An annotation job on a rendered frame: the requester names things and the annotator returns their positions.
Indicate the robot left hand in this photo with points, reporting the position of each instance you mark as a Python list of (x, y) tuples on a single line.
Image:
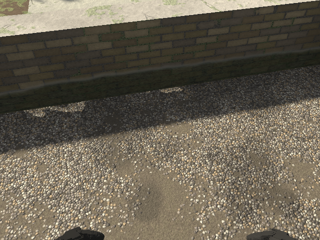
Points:
[(80, 234)]

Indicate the robot right hand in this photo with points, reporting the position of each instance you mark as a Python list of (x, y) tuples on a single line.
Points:
[(273, 234)]

